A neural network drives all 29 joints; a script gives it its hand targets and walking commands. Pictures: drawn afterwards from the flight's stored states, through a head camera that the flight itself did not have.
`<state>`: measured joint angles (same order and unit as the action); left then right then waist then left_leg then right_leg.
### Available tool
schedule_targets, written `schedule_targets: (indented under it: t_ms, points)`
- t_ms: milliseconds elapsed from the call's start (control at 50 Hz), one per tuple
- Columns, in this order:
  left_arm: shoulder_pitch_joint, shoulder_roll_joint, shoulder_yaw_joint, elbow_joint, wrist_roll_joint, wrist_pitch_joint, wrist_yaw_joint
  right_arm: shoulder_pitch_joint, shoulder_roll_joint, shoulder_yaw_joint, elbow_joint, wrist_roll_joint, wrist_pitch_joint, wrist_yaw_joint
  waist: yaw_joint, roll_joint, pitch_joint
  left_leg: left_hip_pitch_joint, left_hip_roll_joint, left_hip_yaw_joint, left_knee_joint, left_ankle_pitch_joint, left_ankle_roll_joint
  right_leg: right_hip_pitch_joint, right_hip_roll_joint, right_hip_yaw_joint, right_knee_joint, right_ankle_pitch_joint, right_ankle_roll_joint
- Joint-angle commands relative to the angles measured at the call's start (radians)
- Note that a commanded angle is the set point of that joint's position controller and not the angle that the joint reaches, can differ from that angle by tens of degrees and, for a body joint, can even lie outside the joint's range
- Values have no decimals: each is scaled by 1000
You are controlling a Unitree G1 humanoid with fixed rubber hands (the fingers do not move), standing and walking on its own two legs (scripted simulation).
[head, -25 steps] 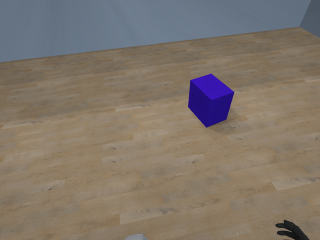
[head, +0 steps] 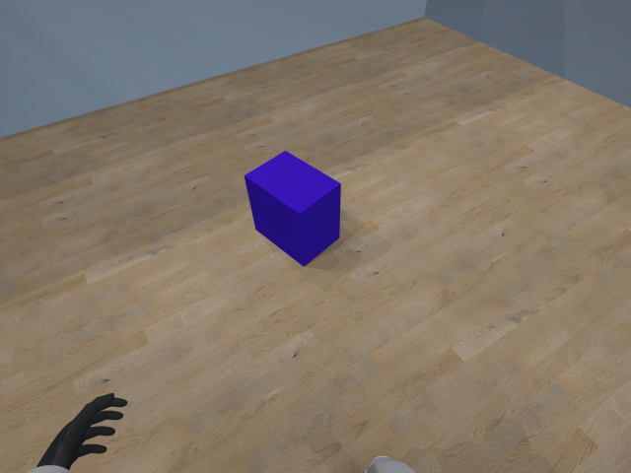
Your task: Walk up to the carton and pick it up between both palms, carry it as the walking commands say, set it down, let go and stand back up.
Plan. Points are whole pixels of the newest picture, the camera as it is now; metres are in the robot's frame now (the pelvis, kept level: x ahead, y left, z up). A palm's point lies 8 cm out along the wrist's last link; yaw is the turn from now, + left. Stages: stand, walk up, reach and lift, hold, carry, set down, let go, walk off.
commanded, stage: walk up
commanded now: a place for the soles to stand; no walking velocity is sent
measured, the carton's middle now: (294, 208) +1.17 +0.04 -0.59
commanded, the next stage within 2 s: none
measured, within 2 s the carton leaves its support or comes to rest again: neither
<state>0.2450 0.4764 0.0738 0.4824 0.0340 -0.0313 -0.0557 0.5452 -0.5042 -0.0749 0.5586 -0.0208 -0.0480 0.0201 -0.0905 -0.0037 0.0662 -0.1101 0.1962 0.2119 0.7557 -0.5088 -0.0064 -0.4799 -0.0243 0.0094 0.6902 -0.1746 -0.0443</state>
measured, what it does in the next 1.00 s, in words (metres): walks ahead: left foot, then right foot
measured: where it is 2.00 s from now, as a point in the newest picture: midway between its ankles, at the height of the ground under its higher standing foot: (302, 351)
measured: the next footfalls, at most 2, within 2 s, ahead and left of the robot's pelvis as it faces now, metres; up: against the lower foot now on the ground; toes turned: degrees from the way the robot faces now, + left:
left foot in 0.38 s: +0.31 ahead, +0.15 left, +0.00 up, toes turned +7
right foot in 0.78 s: +0.43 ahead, -0.13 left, +0.00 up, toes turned -8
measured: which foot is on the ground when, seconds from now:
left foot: up 0.00-0.36, down 0.38-0.80, up 0.82-1.00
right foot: down 0.00-0.38, up 0.40-0.76, down 0.78-1.00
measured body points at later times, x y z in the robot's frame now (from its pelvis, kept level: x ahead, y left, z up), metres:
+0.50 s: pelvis +0.19 +0.04 +0.00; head +0.18 +0.05 +0.45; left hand +0.28 +0.36 -0.09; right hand +0.32 -0.28 -0.04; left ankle +0.27 +0.15 -0.71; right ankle +0.17 -0.09 -0.64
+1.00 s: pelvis +0.37 -0.01 +0.01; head +0.37 -0.04 +0.46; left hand +0.52 +0.30 -0.03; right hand +0.42 -0.33 -0.09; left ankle +0.43 +0.14 -0.65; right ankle +0.39 -0.12 -0.71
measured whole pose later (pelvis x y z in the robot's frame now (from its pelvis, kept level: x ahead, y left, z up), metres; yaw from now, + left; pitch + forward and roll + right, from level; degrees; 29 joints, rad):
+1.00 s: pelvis +0.37 -0.01 +0.01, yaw -4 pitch -6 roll +0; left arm 0.35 0.41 0.03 0.52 0.01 -0.06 0.02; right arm 0.41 -0.45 -0.05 0.59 -0.02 0.01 0.05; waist -0.02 0.08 0.09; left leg -0.49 0.08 -0.01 1.09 -0.41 0.01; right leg -0.26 -0.03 -0.08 0.69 -0.34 -0.03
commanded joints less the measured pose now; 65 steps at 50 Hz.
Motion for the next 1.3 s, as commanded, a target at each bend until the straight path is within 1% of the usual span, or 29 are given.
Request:
schedule_targets:
  t_ms: [0,40,120,180,260,320,340,360,380,400,440,520,660,720,740,760,780,800,820,840,880,980,1080,1160,1180,1200,1220,1240,1280]
  points:
    - [324,279,103,-29,-18,-18,76,-118,-123,-33,-194,21,-13,9,227,-144,-234,-687,-110,-225,615,-30,38,731,-353,752,-322,-245,-270]
    - [250,255,105,-54,-38,-21,87,-153,-151,-39,-180,24,-9,10,195,-54,-152,-666,-58,-267,606,12,36,572,-315,584,-263,-40,-258]
    - [168,214,67,-35,-30,-39,77,-98,-116,-29,-101,0,13,10,114,-115,-24,-504,-53,-238,432,90,11,244,-257,397,-321,-8,-209]
    - [93,204,53,-44,-20,-45,67,-138,-97,-22,-111,-1,21,27,90,-191,65,-396,-45,-196,219,145,16,50,-219,281,-370,-230,-220]
    - [49,201,42,-41,-22,-42,50,-175,-100,-42,-122,3,18,44,69,-194,104,-175,-82,-143,52,293,32,-144,-212,251,-396,-548,-152]
    - [67,172,40,-41,-22,-30,43,-73,-138,-79,-86,-16,7,33,12,-42,47,75,-140,-150,11,177,55,-285,-135,179,-159,-638,-87]
    - [96,125,24,-49,-19,-28,40,10,-173,-94,-76,-26,-1,19,-29,127,-5,177,-65,-302,-138,-53,89,-348,-70,95,96,-587,-50]
    - [134,66,8,-73,-36,-34,37,45,-266,-110,-101,-23,-15,1,-60,384,-77,148,234,-785,-459,-502,175,-395,39,-34,523,-481,16]
    - [95,133,25,-87,-32,-23,46,19,-252,-94,-113,-12,-21,-16,-41,201,6,64,324,-1001,-601,-597,254,-405,63,110,654,-399,10]
    - [80,195,40,-84,-28,-10,43,-50,-217,-88,-113,-7,-25,-30,-7,86,44,53,304,-891,-556,-508,276,-393,-5,129,653,-334,20]
    - [84,193,49,-52,-22,-14,40,-79,-196,-79,-104,-5,-35,-36,6,89,28,18,249,-694,-506,-194,273,-338,-33,128,601,-289,17]
    - [139,157,39,-10,-24,-7,23,-117,-174,-71,-91,3,-27,-22,50,152,13,-111,169,-407,-504,-39,237,-154,-50,71,377,-228,28]
    - [19,106,29,-40,-20,-4,0,-117,-185,-64,-76,-1,-22,15,42,159,66,-181,113,-238,-512,-41,189,31,-27,-56,31,-72,17]
    - [63,112,43,-15,-6,-16,19,-94,-159,-53,-59,4,-9,23,80,61,2,-232,79,-153,-333,73,152,261,34,-94,-89,-44,-5]
    - [136,128,48,7,-10,-21,30,-88,-134,-41,-59,10,-2,26,125,8,-50,-290,35,-110,-169,179,127,406,44,-58,-130,-72,-24]
    - [237,190,75,35,-3,-23,48,-83,-92,-28,-74,17,-3,30,183,-137,-135,-414,-25,-62,88,179,92,571,-61,119,-178,-188,-58]
    - [303,269,93,18,-3,-25,74,-93,-59,-20,-116,13,-4,34,213,-288,-192,-589,-138,-85,360,-59,47,676,-325,520,-304,-347,-167]
    - [301,294,96,6,-13,-27,94,-111,-105,-37,-116,0,13,26,202,-158,-108,-661,-137,-230,469,-60,42,605,-407,680,-355,-338,-231]
    - [291,264,92,3,-23,-29,100,-125,-146,-53,-118,8,21,22,192,-86,-60,-705,-103,-243,526,-54,47,590,-424,661,-361,-283,-275]
    - [257,249,89,-11,-37,-34,103,-136,-155,-50,-110,4,21,18,173,-34,-25,-695,-88,-287,504,-27,39,526,-384,564,-328,-126,-254]
    - [192,242,81,-21,-32,-36,99,-97,-124,-44,-78,12,23,21,140,-100,5,-600,-79,-290,410,29,24,403,-327,365,-348,-70,-202]
    - [152,206,54,-19,-26,-53,86,-114,-92,-37,-57,-9,45,37,107,-164,56,-474,-67,-226,246,197,10,215,-277,173,-368,-18,-183]
    - [107,226,50,-26,-18,-52,77,-234,-89,-50,-89,2,49,57,101,-174,107,-276,-83,-178,37,303,32,46,-275,128,-404,-348,-149]
    - [133,213,40,-26,-9,-38,70,-175,-140,-85,-65,-11,38,51,48,-25,43,-11,-164,-144,-49,166,67,-59,-209,47,-188,-496,-106]
    - [166,171,29,-34,-12,-36,62,-68,-182,-104,-48,-22,28,38,-19,148,-26,127,-87,-307,-187,-6,114,-137,-156,-38,104,-358,-66]
    - [193,113,12,-59,-28,-42,54,-29,-263,-118,-66,-23,19,17,-50,362,-134,187,170,-723,-408,-308,215,-218,-34,-136,490,-423,4]
    - [161,161,28,-74,-32,-28,59,-45,-264,-111,-83,-9,17,0,-56,253,-77,143,272,-942,-528,-352,313,-298,23,-8,599,-409,14]
    - [103,223,44,-82,-26,-13,65,-79,-225,-101,-82,2,18,-9,-45,132,-22,100,239,-837,-485,-254,340,-292,-48,47,623,-367,16]
    - [142,195,41,-33,-31,-21,62,-100,-189,-85,-66,5,10,-21,-7,101,-34,84,184,-653,-414,143,297,-255,-56,56,593,-336,14]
